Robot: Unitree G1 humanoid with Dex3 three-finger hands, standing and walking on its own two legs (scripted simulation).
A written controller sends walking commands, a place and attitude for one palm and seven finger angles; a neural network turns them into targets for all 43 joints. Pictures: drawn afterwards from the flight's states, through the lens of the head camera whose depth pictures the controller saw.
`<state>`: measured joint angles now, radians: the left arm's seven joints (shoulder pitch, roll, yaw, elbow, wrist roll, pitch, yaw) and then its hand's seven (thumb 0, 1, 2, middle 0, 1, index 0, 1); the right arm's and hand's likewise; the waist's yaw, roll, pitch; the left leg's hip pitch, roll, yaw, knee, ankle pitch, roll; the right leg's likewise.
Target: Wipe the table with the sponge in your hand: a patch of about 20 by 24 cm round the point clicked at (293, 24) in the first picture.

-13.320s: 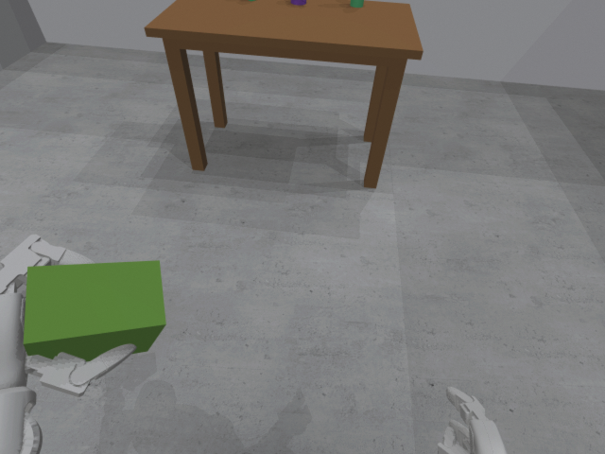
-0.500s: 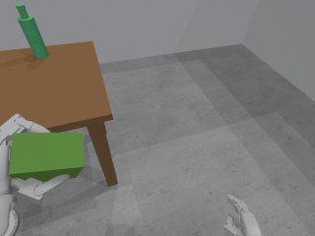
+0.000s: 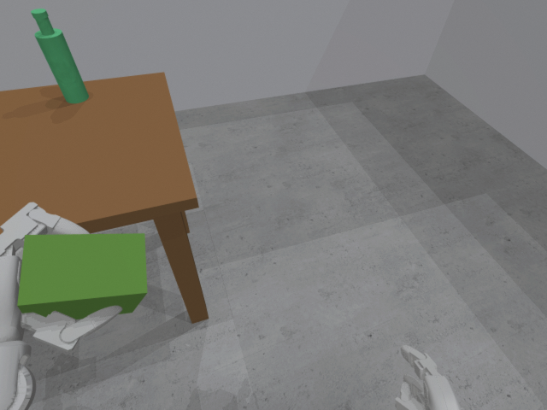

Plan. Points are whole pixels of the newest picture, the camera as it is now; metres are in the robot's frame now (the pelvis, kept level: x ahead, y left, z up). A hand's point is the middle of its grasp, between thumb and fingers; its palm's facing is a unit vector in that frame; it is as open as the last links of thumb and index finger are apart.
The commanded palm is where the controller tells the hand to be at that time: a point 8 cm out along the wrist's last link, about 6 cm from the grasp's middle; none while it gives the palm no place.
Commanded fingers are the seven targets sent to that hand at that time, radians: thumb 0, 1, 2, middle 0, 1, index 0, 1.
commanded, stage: shuffle to correct the standing spot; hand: left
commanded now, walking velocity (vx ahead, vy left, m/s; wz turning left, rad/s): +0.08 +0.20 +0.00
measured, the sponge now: (103, 278) +0.23 +0.22 +0.13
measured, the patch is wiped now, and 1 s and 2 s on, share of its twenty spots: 0.00 0.00 0.00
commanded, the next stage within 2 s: none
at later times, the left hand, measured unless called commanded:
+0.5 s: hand (39, 263) +0.23 +0.28 +0.16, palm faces +0.38 -0.86 -0.35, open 10.7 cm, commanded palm +0.17 +0.32 +0.17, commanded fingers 0.00 0.10 1.30 -1.20 -1.60 -1.20 -1.60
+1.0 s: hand (37, 247) +0.24 +0.28 +0.17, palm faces +0.34 -0.82 -0.45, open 10.7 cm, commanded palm +0.18 +0.34 +0.17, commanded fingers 0.00 0.10 1.30 -1.20 -1.60 -1.20 -1.60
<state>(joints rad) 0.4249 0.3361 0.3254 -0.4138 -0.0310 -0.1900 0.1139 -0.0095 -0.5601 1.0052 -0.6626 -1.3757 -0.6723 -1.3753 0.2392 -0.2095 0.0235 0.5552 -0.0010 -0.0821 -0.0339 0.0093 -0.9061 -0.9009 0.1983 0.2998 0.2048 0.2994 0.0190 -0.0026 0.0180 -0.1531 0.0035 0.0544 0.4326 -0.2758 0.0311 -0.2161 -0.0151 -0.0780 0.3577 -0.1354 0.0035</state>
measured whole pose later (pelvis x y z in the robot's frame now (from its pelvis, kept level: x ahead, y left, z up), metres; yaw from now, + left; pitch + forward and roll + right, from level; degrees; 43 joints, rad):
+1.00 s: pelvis +0.01 +0.06 -0.02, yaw -2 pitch +0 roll +0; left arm 0.47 0.40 0.37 -0.52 -0.03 -0.24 0.14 -0.01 -0.56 1.00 -0.67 -1.38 -0.68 -1.37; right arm 0.25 -0.20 0.02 0.58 0.00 -0.10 0.00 0.01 -0.91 -0.90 0.20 0.30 0.20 0.30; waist -0.02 0.01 0.02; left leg -0.26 -0.06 0.10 0.60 -0.35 0.08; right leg -0.30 -0.02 -0.16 0.60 -0.29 -0.03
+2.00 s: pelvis +0.01 +0.29 -0.02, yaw -2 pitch -1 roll +1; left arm 0.43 0.37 0.36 -0.51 -0.02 -0.20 0.15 -0.01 -0.55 1.00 -0.67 -1.37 -0.68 -1.37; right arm 0.22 -0.21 -0.04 0.61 0.01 -0.12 -0.04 0.01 -0.91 -0.90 0.20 0.30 0.20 0.30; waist -0.01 -0.06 0.07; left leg -0.34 0.03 0.05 0.65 -0.28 -0.01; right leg -0.37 -0.11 -0.03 0.89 -0.53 0.03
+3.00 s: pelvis +0.03 +0.50 -0.01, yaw -1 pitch -1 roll +1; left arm 0.42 0.31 0.31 -0.46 -0.01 -0.19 0.15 -0.01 -0.55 1.00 -0.67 -1.37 -0.67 -1.37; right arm 0.24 -0.24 0.00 0.65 0.00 -0.11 -0.05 0.01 -0.91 -0.90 0.20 0.30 0.21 0.30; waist 0.02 -0.04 0.04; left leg -0.35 0.06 0.07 0.59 -0.22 0.01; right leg -0.20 -0.08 -0.12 0.55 -0.33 0.01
